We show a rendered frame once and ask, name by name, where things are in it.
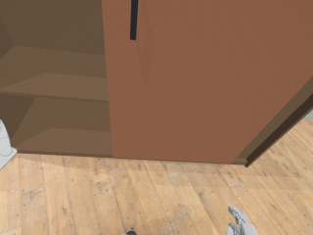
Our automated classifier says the right robot hand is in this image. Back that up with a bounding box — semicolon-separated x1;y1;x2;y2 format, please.
226;205;258;235

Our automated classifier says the left robot hand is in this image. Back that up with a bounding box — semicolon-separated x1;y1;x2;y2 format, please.
0;119;17;170

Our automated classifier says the wardrobe door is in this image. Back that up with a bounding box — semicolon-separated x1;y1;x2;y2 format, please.
237;76;313;159
101;0;313;164

